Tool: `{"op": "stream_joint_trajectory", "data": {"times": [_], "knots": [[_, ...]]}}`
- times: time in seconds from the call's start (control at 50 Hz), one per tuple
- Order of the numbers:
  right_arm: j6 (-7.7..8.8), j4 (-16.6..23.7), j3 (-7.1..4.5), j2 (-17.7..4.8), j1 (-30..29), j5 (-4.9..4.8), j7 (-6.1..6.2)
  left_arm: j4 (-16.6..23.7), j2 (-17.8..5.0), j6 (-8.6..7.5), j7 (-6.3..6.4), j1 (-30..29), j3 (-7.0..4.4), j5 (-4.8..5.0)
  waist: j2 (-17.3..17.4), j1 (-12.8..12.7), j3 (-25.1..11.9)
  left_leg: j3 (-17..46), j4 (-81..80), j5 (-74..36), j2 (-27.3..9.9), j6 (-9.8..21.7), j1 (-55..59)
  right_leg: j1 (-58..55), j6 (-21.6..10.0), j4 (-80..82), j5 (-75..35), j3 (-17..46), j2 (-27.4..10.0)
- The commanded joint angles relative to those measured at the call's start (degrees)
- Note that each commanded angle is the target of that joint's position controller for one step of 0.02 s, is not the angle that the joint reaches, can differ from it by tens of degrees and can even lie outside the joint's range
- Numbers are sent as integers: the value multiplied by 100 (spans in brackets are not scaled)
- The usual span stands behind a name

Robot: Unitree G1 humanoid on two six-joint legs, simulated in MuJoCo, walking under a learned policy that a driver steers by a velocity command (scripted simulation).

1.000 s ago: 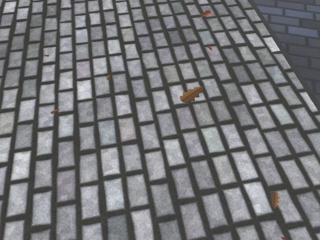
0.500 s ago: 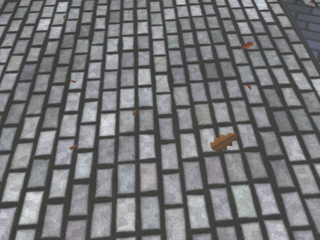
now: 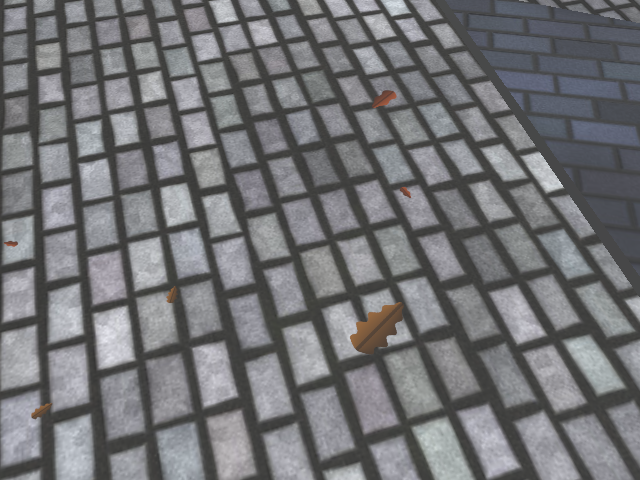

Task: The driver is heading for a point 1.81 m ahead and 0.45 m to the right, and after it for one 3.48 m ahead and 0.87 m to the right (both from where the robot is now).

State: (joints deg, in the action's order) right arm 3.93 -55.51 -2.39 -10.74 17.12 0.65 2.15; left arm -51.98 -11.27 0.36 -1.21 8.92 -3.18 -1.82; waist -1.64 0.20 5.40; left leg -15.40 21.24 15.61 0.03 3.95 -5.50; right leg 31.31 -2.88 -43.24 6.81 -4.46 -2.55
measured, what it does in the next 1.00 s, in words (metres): steps on the spot, turning right: right foot, then left foot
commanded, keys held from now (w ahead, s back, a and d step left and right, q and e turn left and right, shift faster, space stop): e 0.68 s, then no key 0.32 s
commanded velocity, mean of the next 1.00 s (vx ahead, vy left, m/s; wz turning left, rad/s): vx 0.03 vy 0.00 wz -0.49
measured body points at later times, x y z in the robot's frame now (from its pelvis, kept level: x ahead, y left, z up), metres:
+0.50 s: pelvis +0.05 -0.01 +0.00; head +0.08 -0.03 +0.44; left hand +0.21 +0.24 -0.12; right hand +0.10 -0.30 -0.13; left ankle +0.10 +0.14 -0.70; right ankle +0.10 -0.09 -0.74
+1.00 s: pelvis +0.05 +0.02 +0.00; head +0.08 +0.02 +0.45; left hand +0.29 +0.19 -0.13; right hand +0.01 -0.26 -0.12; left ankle +0.09 +0.12 -0.74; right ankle -0.03 -0.07 -0.72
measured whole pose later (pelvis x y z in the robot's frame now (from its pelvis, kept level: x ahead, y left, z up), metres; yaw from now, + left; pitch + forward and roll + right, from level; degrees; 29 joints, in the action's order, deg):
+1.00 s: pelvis +0.05 +0.02 +0.00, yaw -29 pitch +0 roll -1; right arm -0.6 -44.4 -2.0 -14.3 13.6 1.2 0.8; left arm -46.3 -15.4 3.9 -0.8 9.6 -3.0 -0.2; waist -0.6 1.6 2.9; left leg -2.8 27.1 15.4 -1.2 1.5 -11.9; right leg 13.9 1.4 -35.2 22.4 2.5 2.6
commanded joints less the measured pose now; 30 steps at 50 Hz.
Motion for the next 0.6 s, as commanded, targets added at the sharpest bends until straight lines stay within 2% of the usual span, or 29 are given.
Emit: {"op": "stream_joint_trajectory", "data": {"times": [0.02, 0.06, 0.08, 0.1, 0.12, 0.14, 0.16, 0.18, 0.2, 0.22, 0.24, 0.26, 0.32, 0.4, 0.48, 0.56, 0.6], "knots": [[-53, 244, -212, -897, 150, 9, 50, 348, -274, -15, -27, 157, -36, -30, 813, -26, -547, 357, 140, -4501, -1661, 532, 196, -613, -141, 338, 289, -186, 123], [-139, 282, -265, -972, 109, 10, 66, 397, -367, -30, -16, 271, -83, -34, 812, -51, -578, 386, 701, -4572, -1773, 468, 315, -794, -298, 629, 757, -217, 228], [-188, 304, -289, -1011, 93, 8, 66, 379, -399, -69, 6, 471, -114, -37, 688, -144, -692, 335, 1271, -4512, -1747, 367, 289, -1083, -394, 943, 748, -230, 327], [-242, 324, -324, -1088, 120, 12, 49, 314, -508, -149, 46, 862, -162, -53, 287, -397, -928, 190, 2230, -4083, -1564, 100, 24, -1733, -552, 1568, -120, -16, 316], [-266, 556, -311, -1028, 230, 8, 17, 348, -1226, -223, 122, 1214, -345, -85, -732, -487, -1352, 45, 3849, -1851, -1062, -266, -980, -2690, -941, 1832, -2629, 1550, -831], [-365, 873, -213, -592, 250, -29, -35, 398, -1731, -115, 166, 1197, -497, 85, -1465, -307, -1804, 578, 5208, 2470, 217, -526, -2484, -3407, -2153, 2040, -4250, 3442, -2038], [-466, 812, -206, -678, -29, 90, -30, 417, -1540, -29, 156, 1219, -474, 239, -334, -409, -1761, 1487, 5461, 2285, -133, -549, -2593, -3084, -2124, 2246, -2969, 3146, -1911], [-482, 890, -211, -659, -277, 24, -35, 488, -1288, 37, 184, 805, -408, 187, -184, -297, -1133, 1553, 5380, 1774, -211, -549, -2773, -2450, -1947, 2448, -1870, 2743, -1641], [-454, 899, -223, -672, -434, 9, -17, 544, -1024, 98, 210, 441, -318, 154, 17, -132, -644, 1616, 4923, 1281, -330, -541, -2780, -1963, -1597, 2684, -1108, 2392, -1261], [-459, 928, -257, -780, -445, 94, 2, 608, -881, 118, 236, 228, -276, 185, -129, -25, -493, 1635, 4581, 948, -385, -547, -2675, -1716, -1351, 2766, -779, 2150, -975], [-504, 875, -260, -777, -283, 165, -4, 667, -789, 115, 238, 103, -244, 153, -258, 51, -594, 1595, 4512, 751, -328, -560, -2483, -1613, -1254, 2766, -831, 1979, -780], [-553, 862, -254, -731, -202, 170, -13, 683, -830, 84, 215, 150, -248, 127, -230, 61, -739, 1600, 4474, 679, -257, -576, -2392, -1635, -1227, 2722, -1028, 1944, -714], [-621, 959, -225, -649, -266, 92, -29, 692, -1110, 17, 161, 314, -324, 103, -181, 25, -937, 1691, 4011, 654, -210, -656, -2410, -1797, -1181, 2716, -800, 2066, -626], [-659, 1170, -226, -760, -647, 67, -7, 755, -1210, 90, 148, 451, -358, 80, -463, -167, -871, 1792, 3344, 675, -151, -716, -2539, -1912, -1117, 2928, 738, 2552, -571], [-603, 1311, -200, -781, -770, 16, 12, 825, -1289, 127, 115, 484, -398, 44, -479, -240, -871, 1847, 2772, 792, -10, -635, -2296, -1940, -1084, 2902, 943, 2937, -581], [-512, 1369, -171, -815, -509, -64, 42, 905, -1299, 165, 61, 329, -418, 34, -579, -155, -940, 1811, 1916, 953, 240, -431, -1554, -1781, -954, 2791, 479, 3245, -507], [-464, 1292, -158, -805, -45, -99, 70, 942, -1279, 205, 42, 146, -422, 92, -584, 78, -935, 1736, 831, 651, 396, -265, -767, -1471, -691, 2710, 475, 3301, -327]]}}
